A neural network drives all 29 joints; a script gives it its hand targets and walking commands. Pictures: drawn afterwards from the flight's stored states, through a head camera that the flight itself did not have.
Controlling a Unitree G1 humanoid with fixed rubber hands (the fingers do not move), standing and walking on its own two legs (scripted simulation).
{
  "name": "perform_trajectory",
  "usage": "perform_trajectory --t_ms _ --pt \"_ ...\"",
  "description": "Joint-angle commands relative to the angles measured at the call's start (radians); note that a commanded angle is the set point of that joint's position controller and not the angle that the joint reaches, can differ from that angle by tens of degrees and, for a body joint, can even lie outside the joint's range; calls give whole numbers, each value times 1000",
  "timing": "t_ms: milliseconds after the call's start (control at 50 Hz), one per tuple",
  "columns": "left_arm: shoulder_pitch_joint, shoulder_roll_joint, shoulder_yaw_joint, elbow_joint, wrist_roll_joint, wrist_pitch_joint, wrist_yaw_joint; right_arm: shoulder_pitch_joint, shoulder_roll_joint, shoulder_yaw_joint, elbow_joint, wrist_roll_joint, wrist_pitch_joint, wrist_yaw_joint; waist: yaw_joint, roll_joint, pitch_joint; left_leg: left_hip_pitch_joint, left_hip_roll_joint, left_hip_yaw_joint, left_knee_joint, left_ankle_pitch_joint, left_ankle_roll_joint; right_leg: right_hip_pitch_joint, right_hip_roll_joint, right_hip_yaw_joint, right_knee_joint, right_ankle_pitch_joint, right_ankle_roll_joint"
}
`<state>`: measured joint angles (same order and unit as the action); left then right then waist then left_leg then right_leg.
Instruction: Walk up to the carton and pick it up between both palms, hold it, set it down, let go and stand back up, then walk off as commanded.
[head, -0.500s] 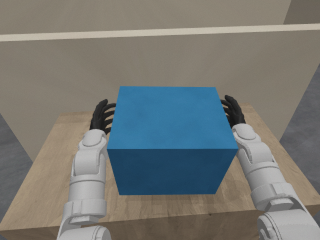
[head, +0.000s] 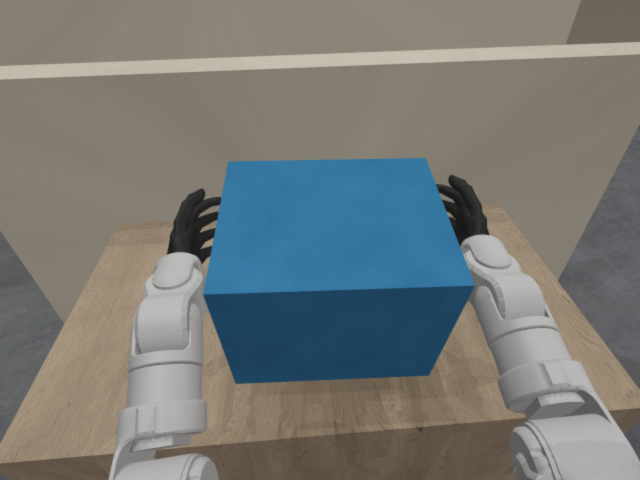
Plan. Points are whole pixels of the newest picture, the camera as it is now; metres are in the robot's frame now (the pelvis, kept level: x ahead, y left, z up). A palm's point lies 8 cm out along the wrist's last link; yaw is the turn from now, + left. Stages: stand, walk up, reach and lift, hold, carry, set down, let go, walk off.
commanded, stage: hold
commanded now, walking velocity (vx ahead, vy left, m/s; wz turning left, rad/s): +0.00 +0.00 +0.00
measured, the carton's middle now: (330, 270) +0.36 +0.00 +0.12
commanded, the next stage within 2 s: none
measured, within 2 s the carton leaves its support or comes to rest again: neither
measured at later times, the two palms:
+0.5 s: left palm (184, 259) +0.34 +0.18 +0.17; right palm (470, 235) +0.36 -0.17 +0.18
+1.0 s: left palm (178, 258) +0.34 +0.18 +0.17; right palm (465, 234) +0.36 -0.16 +0.17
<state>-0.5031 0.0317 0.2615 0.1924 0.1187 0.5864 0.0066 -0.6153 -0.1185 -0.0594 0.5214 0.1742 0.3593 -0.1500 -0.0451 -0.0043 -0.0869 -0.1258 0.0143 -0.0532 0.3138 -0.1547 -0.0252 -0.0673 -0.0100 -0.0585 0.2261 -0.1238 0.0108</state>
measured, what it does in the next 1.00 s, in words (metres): stands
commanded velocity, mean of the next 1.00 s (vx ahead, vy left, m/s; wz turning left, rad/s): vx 0.00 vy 0.00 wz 0.00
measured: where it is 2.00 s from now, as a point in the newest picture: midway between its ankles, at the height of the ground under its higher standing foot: outside the picture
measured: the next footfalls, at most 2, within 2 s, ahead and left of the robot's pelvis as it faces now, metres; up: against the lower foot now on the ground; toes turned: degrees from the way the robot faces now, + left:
none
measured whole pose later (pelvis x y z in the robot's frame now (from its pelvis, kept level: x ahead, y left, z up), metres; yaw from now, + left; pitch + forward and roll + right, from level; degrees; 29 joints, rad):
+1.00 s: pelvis +0.00 +0.00 +0.00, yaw +0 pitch -3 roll -1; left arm -0.46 0.03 0.28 0.08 0.14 0.69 -0.03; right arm -0.60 -0.10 -0.06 0.43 0.20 0.44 -0.17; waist -0.05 0.00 -0.08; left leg -0.09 0.01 -0.05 0.31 -0.16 -0.03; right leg -0.04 -0.01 -0.06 0.23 -0.14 0.01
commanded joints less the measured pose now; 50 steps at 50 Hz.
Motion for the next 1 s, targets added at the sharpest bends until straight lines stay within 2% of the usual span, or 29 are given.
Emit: perform_trajectory --t_ms 0,20,40,60,80,100,200,220,300,360,380,400,460,480,520,580,600,640,680,700,740,760,840,860,900,920,940,960,980 --pt "-589 -533 -472 -215 -61 3 -183 -672 553 373 -347 118 -30 79 -68 -4 -304 138 -72 47 -15 319 -29 223 60 4 34 331 32" --pt "-555 -525 -484 -211 -70 7 -189 -671 551 374 -390 111 -31 72 -74 -19 -273 109 -74 43 -14 294 -19 231 52 12 34 358 31" --pt "-589 -513 -479 -204 -57 6 -189 -675 539 356 -343 105 -15 77 -83 3 -254 113 -72 42 -29 245 -26 211 53 13 20 266 32" --pt "-555 -517 -452 -190 -45 22 -197 -677 561 373 -358 107 -11 76 -61 -30 -242 113 -71 45 -34 237 -8 197 59 12 13 226 32" --pt "-608 -523 -461 -199 -53 25 -201 -687 554 343 -328 91 -8 80 -82 -7 -208 100 -68 48 -43 211 -19 184 53 6 8 201 28" --pt "-598 -533 -454 -215 -40 35 -201 -677 553 348 -309 108 -3 84 -74 27 -208 110 -67 51 -45 225 -25 185 52 5 11 201 25" --pt "-715 -523 -439 -155 -53 20 -196 -803 609 332 -286 86 -7 107 -26 -13 -187 58 -64 64 -70 100 0 115 47 7 -4 48 23" --pt "-719 -529 -444 -143 -59 20 -201 -802 609 335 -298 74 -11 109 -42 -34 -209 54 -67 65 -68 98 3 130 48 -1 -1 54 20" --pt "-752 -539 -451 -143 -63 8 -184 -812 605 317 -273 62 -23 126 -38 9 -242 32 -55 66 -82 53 -1 123 46 2 5 17 9" --pt "-732 -529 -405 -39 -53 14 -198 -823 609 294 -220 38 -19 121 -40 -32 -185 11 -64 72 -92 9 13 114 36 2 -12 -36 19" --pt "-733 -530 -416 -92 -48 15 -199 -774 606 281 -198 33 -16 126 -50 -14 -181 21 -58 69 -84 45 6 139 33 8 0 29 15" --pt "-731 -539 -402 -51 -27 18 -202 -777 604 273 -162 40 -13 122 -59 4 -173 9 -64 76 -91 12 3 131 38 7 -6 -20 17" --pt "-790 -535 -406 -96 -40 -6 -196 -844 634 297 -212 60 -33 125 -18 -19 -228 29 -62 71 -74 68 7 139 41 6 5 6 24" --pt "-790 -536 -426 -138 -64 -8 -189 -811 631 303 -216 76 -33 128 -35 -9 -244 57 -57 69 -75 90 -5 139 49 -1 5 46 19" --pt "-769 -550 -451 -193 -79 -21 -178 -797 649 351 -278 108 -43 122 -16 -12 -315 99 -61 64 -39 224 -10 171 54 4 25 150 26" --pt "-746 -557 -523 -289 -99 -17 -173 -748 623 381 -352 147 -38 102 -59 30 -411 187 -68 48 14 384 -39 182 63 10 35 291 26" --pt "-648 -554 -537 -246 -99 -6 -174 -761 624 417 -413 162 -36 91 -45 -1 -409 178 -74 49 25 422 -40 218 70 9 40 343 35" --pt "-643 -523 -524 -295 -98 2 -173 -671 600 412 -364 151 -15 83 -70 -1 -352 177 -71 46 24 429 -46 210 71 6 48 385 38" --pt "-574 -461 -433 -230 -37 21 -190 -672 591 428 -360 159 7 71 -23 -39 -279 124 -89 63 2 346 -15 240 58 17 35 379 56" --pt "-562 -456 -416 -190 -14 36 -205 -662 571 411 -327 136 17 72 -31 -32 -245 91 -86 66 -17 281 -11 246 47 26 33 340 52" --pt "-549 -503 -455 -233 -33 51 -218 -618 541 372 -300 119 27 70 -84 -2 -233 134 -68 52 -24 313 -40 227 55 17 32 345 32" --pt "-540 -492 -434 -232 -25 56 -222 -623 532 376 -329 141 30 71 -65 -1 -234 125 -68 52 -23 305 -33 223 59 18 28 311 35" --pt "-624 -498 -474 -317 -56 36 -205 -655 566 402 -394 156 22 77 -60 9 -298 130 -71 50 -4 358 -42 236 61 14 46 333 30" --pt "-648 -512 -500 -345 -67 40 -202 -659 568 398 -385 159 27 76 -70 49 -302 147 -76 52 3 380 -55 213 61 14 43 336 31" --pt "-663 -506 -514 -380 -81 30 -197 -662 581 425 -432 158 17 80 -57 30 -318 153 -75 50 3 374 -47 205 67 4 43 295 33" --pt "-623 -515 -525 -366 -85 32 -190 -681 579 439 -475 170 11 81 -44 37 -352 149 -73 50 20 427 -50 227 76 9 56 328 30" --pt "-614 -527 -548 -363 -107 30 -186 -687 576 440 -485 162 9 79 -58 21 -354 165 -67 49 20 428 -52 216 75 9 55 350 31" --pt "-582 -513 -531 -329 -78 47 -190 -641 541 413 -413 146 25 79 -70 51 -272 164 -64 50 9 403 -59 185 73 8 37 310 25" --pt "-618 -506 -522 -303 -88 46 -199 -683 555 406 -441 141 20 78 -66 22 -291 160 -71 51 1 346 -48 181 63 5 29 285 32"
